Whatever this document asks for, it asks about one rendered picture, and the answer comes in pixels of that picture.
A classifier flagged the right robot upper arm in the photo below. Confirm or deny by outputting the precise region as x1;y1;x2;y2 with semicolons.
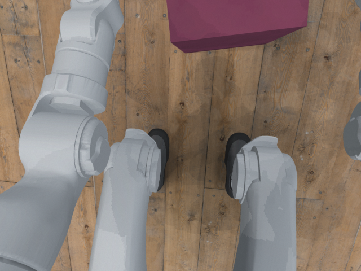
343;102;361;161

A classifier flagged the robot left foot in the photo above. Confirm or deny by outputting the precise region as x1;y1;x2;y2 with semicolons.
148;129;169;191

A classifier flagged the right robot shin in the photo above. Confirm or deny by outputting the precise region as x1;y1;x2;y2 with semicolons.
231;136;297;191

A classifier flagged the left robot upper arm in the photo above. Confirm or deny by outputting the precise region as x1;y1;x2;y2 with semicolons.
0;111;111;271

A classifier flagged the carton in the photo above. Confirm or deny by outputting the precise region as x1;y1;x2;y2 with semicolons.
166;0;309;53

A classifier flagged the left robot forearm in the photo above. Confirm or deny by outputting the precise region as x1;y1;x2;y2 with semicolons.
19;0;124;159

